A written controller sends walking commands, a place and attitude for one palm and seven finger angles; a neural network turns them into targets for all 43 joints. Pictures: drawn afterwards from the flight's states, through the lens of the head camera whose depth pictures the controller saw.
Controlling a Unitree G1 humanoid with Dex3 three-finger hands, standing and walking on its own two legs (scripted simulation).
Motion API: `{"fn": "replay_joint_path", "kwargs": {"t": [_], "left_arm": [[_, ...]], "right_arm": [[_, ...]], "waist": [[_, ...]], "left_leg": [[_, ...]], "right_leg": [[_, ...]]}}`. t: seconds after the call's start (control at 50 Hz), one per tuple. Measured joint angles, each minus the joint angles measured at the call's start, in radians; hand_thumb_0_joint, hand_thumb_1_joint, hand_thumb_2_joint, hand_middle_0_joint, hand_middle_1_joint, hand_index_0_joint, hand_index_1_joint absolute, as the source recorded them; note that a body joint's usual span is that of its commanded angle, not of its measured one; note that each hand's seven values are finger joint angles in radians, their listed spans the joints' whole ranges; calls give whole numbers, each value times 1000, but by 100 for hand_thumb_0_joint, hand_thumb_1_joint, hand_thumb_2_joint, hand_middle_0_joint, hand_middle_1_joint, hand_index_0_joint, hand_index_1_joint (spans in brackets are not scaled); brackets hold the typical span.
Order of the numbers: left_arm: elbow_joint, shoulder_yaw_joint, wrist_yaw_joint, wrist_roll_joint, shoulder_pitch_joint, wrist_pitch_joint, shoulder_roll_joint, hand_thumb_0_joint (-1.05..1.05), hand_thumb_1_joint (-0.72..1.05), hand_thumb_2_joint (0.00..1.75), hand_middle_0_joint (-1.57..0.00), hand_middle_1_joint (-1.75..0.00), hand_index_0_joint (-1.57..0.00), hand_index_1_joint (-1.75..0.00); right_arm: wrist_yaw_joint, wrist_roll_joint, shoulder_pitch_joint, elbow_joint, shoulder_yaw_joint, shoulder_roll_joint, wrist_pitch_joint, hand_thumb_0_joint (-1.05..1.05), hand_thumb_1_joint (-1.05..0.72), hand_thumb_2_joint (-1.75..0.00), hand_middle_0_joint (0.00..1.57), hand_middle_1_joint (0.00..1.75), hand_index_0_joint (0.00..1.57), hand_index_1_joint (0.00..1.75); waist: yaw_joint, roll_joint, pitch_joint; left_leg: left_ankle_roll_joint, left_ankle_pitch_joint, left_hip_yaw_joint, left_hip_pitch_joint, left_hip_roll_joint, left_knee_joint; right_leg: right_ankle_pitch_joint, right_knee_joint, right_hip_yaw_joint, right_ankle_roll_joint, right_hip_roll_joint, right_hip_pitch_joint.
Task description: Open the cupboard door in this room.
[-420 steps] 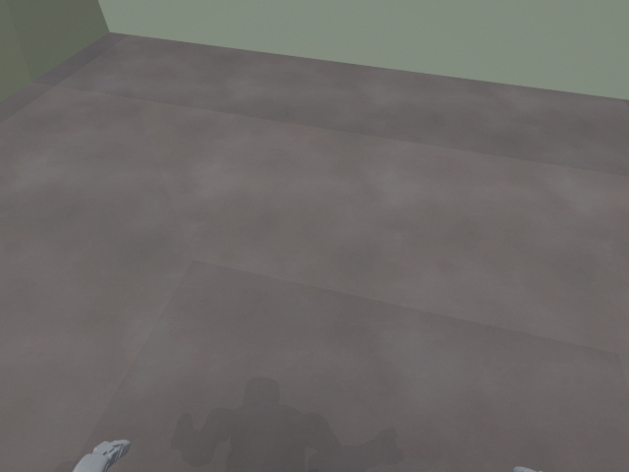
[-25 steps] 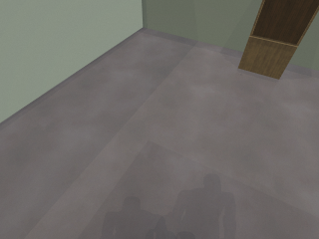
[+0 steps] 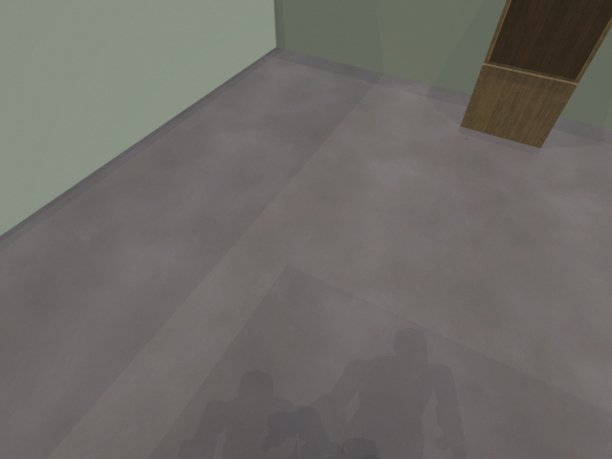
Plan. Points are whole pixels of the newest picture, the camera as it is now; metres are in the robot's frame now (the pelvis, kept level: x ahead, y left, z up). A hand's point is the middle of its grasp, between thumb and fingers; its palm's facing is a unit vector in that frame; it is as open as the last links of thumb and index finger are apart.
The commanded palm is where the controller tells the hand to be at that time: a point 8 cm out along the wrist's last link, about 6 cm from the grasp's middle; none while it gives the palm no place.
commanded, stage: turn or walk to find it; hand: left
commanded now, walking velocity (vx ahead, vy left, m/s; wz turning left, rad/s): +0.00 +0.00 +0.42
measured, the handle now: out of the picture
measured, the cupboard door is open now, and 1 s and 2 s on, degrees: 0 0 0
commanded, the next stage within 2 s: stand and wait in 0.12 s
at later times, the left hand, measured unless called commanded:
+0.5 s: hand out of the picture +0.01 +0.19 -0.19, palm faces +0.16 -0.96 -0.23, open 7.4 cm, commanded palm none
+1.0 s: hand out of the picture -0.01 +0.17 -0.16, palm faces +0.13 -0.95 -0.27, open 7.4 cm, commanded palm none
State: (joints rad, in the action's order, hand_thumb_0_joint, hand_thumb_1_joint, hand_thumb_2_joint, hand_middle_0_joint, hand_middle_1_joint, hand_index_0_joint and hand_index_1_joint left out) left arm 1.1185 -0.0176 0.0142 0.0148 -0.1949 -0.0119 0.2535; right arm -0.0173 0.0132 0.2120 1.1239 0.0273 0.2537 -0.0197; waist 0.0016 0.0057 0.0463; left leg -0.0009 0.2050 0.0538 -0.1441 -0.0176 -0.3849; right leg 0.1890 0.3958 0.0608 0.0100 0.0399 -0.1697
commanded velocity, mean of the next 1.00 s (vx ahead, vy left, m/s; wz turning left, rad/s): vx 0.00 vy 0.00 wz -0.03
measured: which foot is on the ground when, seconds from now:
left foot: down 0.00-0.88, up 0.90-1.00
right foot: down 0.00-0.58, up 0.60-0.84, down 0.86-1.00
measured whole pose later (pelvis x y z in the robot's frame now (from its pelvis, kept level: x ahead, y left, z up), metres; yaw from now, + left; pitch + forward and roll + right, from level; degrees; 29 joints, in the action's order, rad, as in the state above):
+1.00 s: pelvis -0.02 -0.03 -0.01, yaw +5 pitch -1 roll +2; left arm 1.04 -0.04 0.01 0.02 -0.24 0.03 0.18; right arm -0.03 0.02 0.17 1.02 0.06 0.23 0.04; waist 0.02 0.04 0.05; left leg -0.03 0.43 0.03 -0.37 -0.02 -0.83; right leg 0.29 0.51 -0.02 -0.02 0.01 -0.21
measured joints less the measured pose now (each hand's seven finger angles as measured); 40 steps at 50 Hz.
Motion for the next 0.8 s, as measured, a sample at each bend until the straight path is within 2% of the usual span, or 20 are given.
{"fn": "replay_joint_path", "kwargs": {"t": [0.1,0.36,0.48,0.56,0.6,0.64,0.7,0.74,0.8], "left_arm": [[-26,-4,10,-2,28,16,7,1,91,90,-20,-30,-20,-30],[-57,1,8,-3,11,37,-54,1,90,90,-20,-30,-21,-30],[-85,-15,6,3,-7,46,-64,1,90,90,-20,-30,-21,-30],[-102,-27,8,8,-6,54,-51,1,90,90,-20,-30,-21,-30],[-104,-32,9,6,-6,61,-40,1,90,90,-20,-30,-21,-30],[-102,-34,11,5,6,69,-30,1,90,90,-20,-30,-21,-30],[-98,-30,10,5,22,61,-24,1,91,90,-20,-30,-20,-30],[-95,-23,3,5,23,47,-22,1,91,90,-20,-30,-20,-30],[-89,-17,0,1,14,40,-23,1,91,90,-20,-30,-20,-30]], "right_arm": [[1,3,-12,-22,-1,8,16,0,-90,-90,20,30,20,30],[15,5,-18,-63,-14,-62,40,0,-90,-90,20,30,20,30],[16,7,-10,-95,5,-56,54,0,-91,-90,20,30,21,30],[18,10,4,-112,19,-48,59,0,-91,-90,20,30,21,30],[17,14,11,-117,20,-49,54,0,-91,-90,20,30,20,30],[10,16,15,-122,18,-55,42,0,-91,-90,20,30,20,30],[-5,16,19,-114,9,-63,28,0,-91,-90,20,30,20,30],[-8,15,17,-100,2,-61,22,0,-90,-90,20,30,21,30],[-12,13,5,-87,4,-52,20,0,-90,-90,20,30,21,30]], "waist": [[-4,3,-2],[5,9,8],[9,12,21],[2,-5,40],[5,-24,39],[-1,-29,41],[-5,-21,37],[0,-14,30],[7,-2,15]], "left_leg": [[-2,12,-23,-32,8,-35],[-7,49,-78,-102,22,-136],[-6,71,-112,-166,28,-215],[9,85,-80,-202,18,-282],[17,95,-74,-207,31,-289],[22,82,-81,-202,36,-259],[23,27,-97,-177,39,-172],[21,-3,-97,-153,38,-117],[9,-21,-81,-128,31,-77]], "right_leg": [[26,43,22,2,11,-25],[79,133,75,-3,31,-65],[99,177,111,-6,39,-96],[131,236,140,3,63,-108],[169,282,124,14,72,-130],[265,403,65,16,46,-172],[298,517,1,13,9,-205],[292,481,-22,9,1,-186],[258,339,-40,12,0,-124]]}}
